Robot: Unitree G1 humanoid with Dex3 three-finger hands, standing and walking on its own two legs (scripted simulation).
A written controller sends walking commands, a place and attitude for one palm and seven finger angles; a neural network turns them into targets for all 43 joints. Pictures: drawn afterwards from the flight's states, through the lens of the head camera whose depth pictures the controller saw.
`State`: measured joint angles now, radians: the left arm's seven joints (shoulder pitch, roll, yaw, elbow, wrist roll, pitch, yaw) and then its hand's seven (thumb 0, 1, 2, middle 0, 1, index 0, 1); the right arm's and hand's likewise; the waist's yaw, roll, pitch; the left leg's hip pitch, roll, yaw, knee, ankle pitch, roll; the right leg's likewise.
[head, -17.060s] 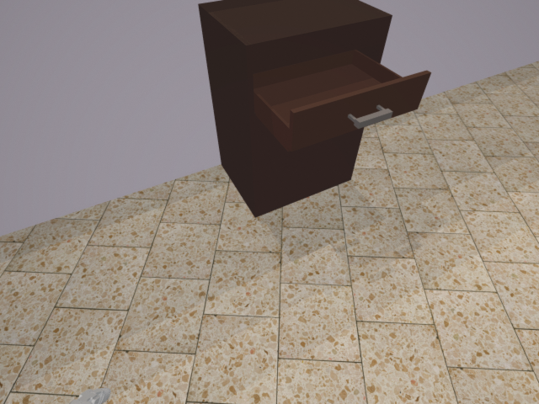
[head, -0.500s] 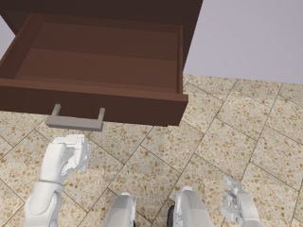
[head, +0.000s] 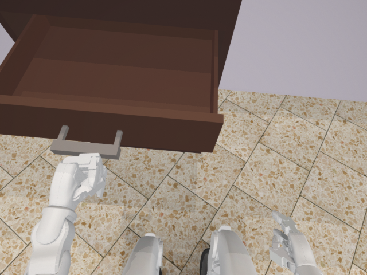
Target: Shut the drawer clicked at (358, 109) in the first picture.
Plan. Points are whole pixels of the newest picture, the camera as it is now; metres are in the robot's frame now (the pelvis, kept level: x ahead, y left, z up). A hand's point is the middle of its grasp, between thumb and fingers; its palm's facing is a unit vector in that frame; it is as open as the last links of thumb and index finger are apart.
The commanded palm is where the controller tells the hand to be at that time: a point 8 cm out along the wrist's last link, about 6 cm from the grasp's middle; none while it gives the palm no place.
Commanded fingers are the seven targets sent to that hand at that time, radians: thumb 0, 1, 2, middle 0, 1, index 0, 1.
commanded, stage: push the drawer shut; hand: left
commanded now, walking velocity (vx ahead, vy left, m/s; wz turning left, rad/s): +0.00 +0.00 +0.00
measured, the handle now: (89, 140) +0.38 +0.22 +0.02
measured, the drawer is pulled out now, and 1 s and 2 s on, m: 0.26 0.14 0.03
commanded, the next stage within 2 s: none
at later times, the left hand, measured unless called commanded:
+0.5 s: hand (102, 160) +0.34 +0.18 +0.02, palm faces -0.08 -1.00 -0.05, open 3.1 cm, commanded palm +0.34 +0.23 +0.03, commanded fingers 0.00 0.90 0.90 -1.40 -1.60 -1.40 -1.60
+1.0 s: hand (112, 127) +0.42 +0.18 +0.02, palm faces -0.07 -1.00 -0.05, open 3.2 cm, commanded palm +0.41 +0.22 +0.03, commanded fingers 0.00 0.90 0.90 -1.40 -1.60 -1.40 -1.60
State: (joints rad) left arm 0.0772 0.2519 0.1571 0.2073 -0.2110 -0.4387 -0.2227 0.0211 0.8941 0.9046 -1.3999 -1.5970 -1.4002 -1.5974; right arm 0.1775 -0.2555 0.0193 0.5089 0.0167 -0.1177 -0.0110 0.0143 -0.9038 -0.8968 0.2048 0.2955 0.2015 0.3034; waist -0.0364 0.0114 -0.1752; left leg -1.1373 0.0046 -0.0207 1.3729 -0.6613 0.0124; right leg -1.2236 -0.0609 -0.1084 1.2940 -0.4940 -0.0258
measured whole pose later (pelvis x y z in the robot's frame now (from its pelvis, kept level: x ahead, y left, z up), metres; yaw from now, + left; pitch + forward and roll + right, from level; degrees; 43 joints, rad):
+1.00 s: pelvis -0.01 +0.02 +0.00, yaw -1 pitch +26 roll -2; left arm -0.47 0.32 0.24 0.72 -0.15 -0.47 -0.20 0.03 0.82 0.91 -1.40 -1.60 -1.40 -1.60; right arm 0.25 -0.26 0.03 0.60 0.00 -0.06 -0.01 0.01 -0.90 -0.90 0.21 0.30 0.20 0.30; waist -0.11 0.02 -0.15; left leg -1.18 0.00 0.00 1.34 -0.62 0.04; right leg -1.26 -0.06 -0.08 1.24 -0.44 0.00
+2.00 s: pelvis -0.02 +0.02 -0.01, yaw -3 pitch +31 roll -4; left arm -0.98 0.55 0.42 1.18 -0.03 -0.48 -0.23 0.07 0.80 0.91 -1.40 -1.60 -1.40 -1.60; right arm 0.31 -0.27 0.07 0.61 -0.04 0.04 0.02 0.01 -0.91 -0.90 0.20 0.30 0.20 0.30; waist -0.23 0.03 -0.12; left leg -1.33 0.02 -0.02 1.41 -0.62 0.04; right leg -1.40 -0.04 -0.10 1.27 -0.41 -0.01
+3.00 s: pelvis -0.05 +0.02 -0.04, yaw -3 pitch +35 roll -7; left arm -1.34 0.77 0.34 1.36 0.08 -0.33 -0.21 0.09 0.60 0.95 -1.40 -1.60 -1.40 -1.60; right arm 0.37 -0.26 0.13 0.63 -0.07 0.00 0.03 0.00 -0.90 -0.90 0.21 0.30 0.20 0.30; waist -0.33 0.03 -0.10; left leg -1.53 0.01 -0.07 1.50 -0.58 0.04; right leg -1.54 -0.04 -0.15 1.30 -0.36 -0.01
